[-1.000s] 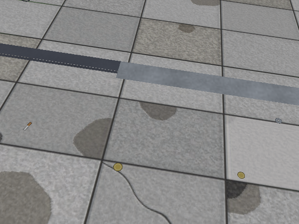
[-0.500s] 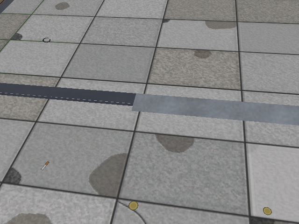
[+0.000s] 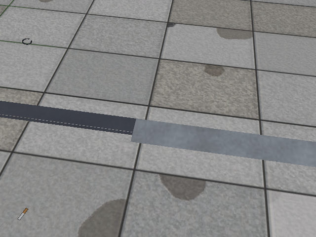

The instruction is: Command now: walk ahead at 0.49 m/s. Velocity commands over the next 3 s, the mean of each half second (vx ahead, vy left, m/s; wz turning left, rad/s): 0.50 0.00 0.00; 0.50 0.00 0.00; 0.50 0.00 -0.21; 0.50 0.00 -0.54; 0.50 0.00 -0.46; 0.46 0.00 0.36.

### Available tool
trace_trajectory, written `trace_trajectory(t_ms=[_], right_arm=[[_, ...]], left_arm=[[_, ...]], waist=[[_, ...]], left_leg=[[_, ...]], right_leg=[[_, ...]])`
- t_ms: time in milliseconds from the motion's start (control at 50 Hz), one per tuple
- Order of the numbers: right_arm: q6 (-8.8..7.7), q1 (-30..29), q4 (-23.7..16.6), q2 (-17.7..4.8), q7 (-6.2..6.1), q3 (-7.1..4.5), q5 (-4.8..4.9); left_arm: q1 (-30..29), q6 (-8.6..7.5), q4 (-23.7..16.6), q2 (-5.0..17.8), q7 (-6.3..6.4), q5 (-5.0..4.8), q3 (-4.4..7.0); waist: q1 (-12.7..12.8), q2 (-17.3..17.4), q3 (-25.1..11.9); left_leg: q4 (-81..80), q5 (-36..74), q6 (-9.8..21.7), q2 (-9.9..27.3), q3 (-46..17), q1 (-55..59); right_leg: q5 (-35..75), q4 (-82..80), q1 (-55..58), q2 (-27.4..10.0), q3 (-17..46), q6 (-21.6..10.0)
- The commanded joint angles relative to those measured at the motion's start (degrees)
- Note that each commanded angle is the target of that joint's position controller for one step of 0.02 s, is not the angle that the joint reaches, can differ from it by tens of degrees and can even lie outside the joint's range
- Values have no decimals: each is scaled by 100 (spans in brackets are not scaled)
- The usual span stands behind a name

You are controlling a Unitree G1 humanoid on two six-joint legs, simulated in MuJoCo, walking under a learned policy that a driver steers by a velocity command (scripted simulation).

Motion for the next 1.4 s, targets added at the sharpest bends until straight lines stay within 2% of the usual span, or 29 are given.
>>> trace_trajectory(t_ms=[20, 80, 160, 240, 300, 340, 360, 380, 400, 420, 440, 460, 480, 580, 680, 800, 860, 880, 900, 920, 940, 960, 980, 1000, 1020, 1100, 1220, 1340, 1400], right_arm=[[-188, -50, -212, -614, -7, -166, 29], [-211, 112, -26, -776, -74, -203, 32], [-138, 427, 145, -961, -141, -226, 80], [-27, 847, 407, -1098, -160, -258, 148], [88, 877, 520, -1167, -202, -291, 156], [163, 713, 516, -1152, -220, -271, 130], [173, 774, 441, -902, -238, -161, 42], [70, 1457, 270, -289, -200, 35, 20], [-55, 1345, 361, -456, -168, 25, 66], [-124, 873, 256, -953, -124, -115, 234], [-154, 471, 147, -945, -125, -105, 258], [-145, 255, 109, -878, -144, -106, 169], [-92, 300, 139, -826, -160, -133, 111], [107, 164, 122, -514, -211, -76, 31], [7, -786, -109, -318, -128, 2, 45], [-87, -1567, -419, -389, 51, 15, 108], [-115, -1136, -331, -610, 87, -75, 93], [-118, -483, -132, -776, 58, -180, 80], [-108, 453, 136, -1076, -1, -316, 56], [-78, 1194, 238, -1666, -56, -451, -49], [-49, 1319, 320, -1416, -38, -391, 60], [-50, 983, 274, -1058, -40, -269, 116], [-42, 597, 201, -885, -59, -218, 88], [-48, 253, 175, -743, -48, -170, 44], [-77, 35, 144, -569, -39, -119, -4], [-175, -12, 285, -712, -51, -159, 9], [-141, 318, 542, -929, -175, -197, 8], [17, 692, 865, -1012, -216, -252, 67], [143, 486, 804, -1183, -286, -315, 84]], left_arm=[[396, 52, -271, 350, 21, 50, 108], [-259, 76, -510, 293, 48, 127, 78], [-1116, -34, -710, 140, -48, 98, 4], [-1674, -86, -940, 242, -167, 34, 24], [-1591, -106, -993, 385, -236, 50, 79], [-609, -111, -733, 650, -205, 71, 240], [344, -92, -507, 963, -151, 93, 371], [872, -59, -434, 1604, -123, 196, 515], [1046, -40, -400, 1173, -152, 114, 408], [654, -47, -439, 870, -151, 96, 294], [269, -41, -506, 740, -142, 104, 253], [-38, -44, -519, 597, -154, 133, 211], [-226, -78, -544, 456, -162, 182, 166], [-161, -199, -331, 586, -127, 144, 225], [193, -113, -91, 726, -22, 89, 255], [663, 55, 279, 839, 31, 22, 313], [519, 139, 320, 945, 74, 12, 359], [403, 177, 307, 925, 85, 19, 345], [430, 191, 248, 744, 102, 75, 261], [926, 105, 52, 222, 67, 166, 81], [1047, -23, 137, 73, 38, 95, 21], [569, -133, 35, 665, -8, -59, 168], [113, -192, -103, 720, -28, -134, 181], [-115, -197, -144, 658, -12, -64, 182], [-118, -151, -123, 636, 5, 21, 221], [4, 56, -109, 290, 31, 90, 164], [-1045, 8, -365, 83, -63, 49, 75], [-1735, 7, -763, 156, -250, -1, 80], [-1299, 32, -794, 379, -321, 44, 197]], waist=[[163, 652, -420], [40, 524, -70], [-292, 438, 74], [-472, 455, 161], [-307, 549, 40], [262, 546, -577], [634, 299, -1360], [440, -1065, -2215], [579, -1318, -2527], [564, -806, -1644], [433, -421, -1073], [283, -158, -643], [98, -234, -489], [-70, -162, -272], [248, -122, -35], [424, -130, 174], [85, -275, -143], [-290, -242, -550], [-667, -85, -1245], [-611, 1012, -2169], [-601, 1770, -2602], [-672, 1233, -1774], [-557, 936, -1140], [-381, 572, -674], [-204, 606, -482], [68, 621, -295], [-295, 502, -38], [-482, 440, 158], [-136, 635, -232]], left_leg=[[-1572, 696, 1120, 1529, -1568, 582], [-1807, 799, 1126, 1451, -1189, 471], [-1818, 765, 874, 1258, -716, 608], [-1544, 693, 790, 1607, -828, 1366], [-1084, 1313, 625, 1823, -915, 1948], [174, 2865, 410, 1507, -631, 1894], [1545, 2391, 213, 1194, -386, 1175], [3835, 74, -244, 289, -96, -1140], [4702, -2466, -280, 4, -861, -2062], [5095, -2221, -194, 362, -995, -2617], [4912, -1699, -143, 671, -797, -2628], [4540, -1284, -167, 874, -689, -2483], [4221, -955, -190, 1055, -730, -2139], [3302, -100, -471, 1151, -639, -2042], [1480, 1303, -514, 970, -442, -1959], [561, 1036, -280, 778, -424, -2067], [377, 430, -30, 531, -225, -1286], [219, 495, 117, 347, -41, -339], [393, 641, 342, 583, -268, 1188], [471, 345, 1112, 2055, -2479, 3476], [-455, -573, 1647, 2625, -4452, 4128], [-662, -1116, 1357, 2429, -3913, 3550], [-775, -958, 1139, 2208, -3105, 2770], [-979, -488, 1030, 1973, -2550, 1963], [-1153, -59, 945, 1776, -2170, 1438], [-1656, 860, 1075, 1598, -1420, 666], [-1870, 1026, 765, 1352, -406, 858], [-1495, 1375, 571, 1844, -80, 2164], [-449, 3683, 354, 1858, 194, 2470]], right_leg=[[381, -206, -654, -428, 155, 141], [1157, -1122, -1087, -482, 101, 312], [2392, -2757, -816, -232, -140, 292], [2362, -3440, -915, -100, -88, 133], [1680, -3702, -713, 23, -125, -102], [1498, -3922, 707, 355, -454, -356], [1657, -3690, 2258, -20, -103, -599], [789, -3933, 4492, -1482, 2464, -1504], [12, -4873, 4799, -1773, 4041, -1742], [-363, -4972, 4189, -1638, 3327, -1457], [-47, -5050, 3403, -1418, 2573, -1291], [497, -5218, 2671, -1185, 2021, -1222], [939, -5397, 2184, -985, 1632, -1145], [2083, -5916, 1698, -793, 759, -1295], [2048, -6030, 1893, -561, 165, -1054], [2290, -5652, 2858, -986, 244, -990], [3687, -4987, 3177, -1034, 209, -827], [4497, -4203, 3049, -816, 11, -702], [4181, -2990, 2366, -517, -203, -520], [1986, -811, 272, 209, -465, -144], [-1395, 423, -1053, 844, 110, 14], [-1283, 851, -1663, 452, 466, -74], [-772, 706, -1753, 147, 290, -144], [-317, 326, -1586, -90, 154, -118], [3, -28, -1282, -270, 179, -88], [559, -669, -906, -406, 80, 156], [2431, -2741, -897, -227, -163, 187], [2017, -3417, -1309, -28, -127, -145], [1183, -3418, -524, 360, -564, -424]])
Next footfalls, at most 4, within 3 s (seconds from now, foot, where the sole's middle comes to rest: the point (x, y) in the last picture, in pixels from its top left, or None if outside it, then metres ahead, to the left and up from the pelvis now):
0.36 right None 0.38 -0.16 -0.77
0.90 left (145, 187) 0.68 0.08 -0.77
1.44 right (195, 135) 0.97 -0.17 -0.77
1.92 left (168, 89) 1.29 -0.04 -0.77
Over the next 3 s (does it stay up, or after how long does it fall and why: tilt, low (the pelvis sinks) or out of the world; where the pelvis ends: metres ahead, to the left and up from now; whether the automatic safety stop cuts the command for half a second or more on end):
stays up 1.58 -0.39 -0.02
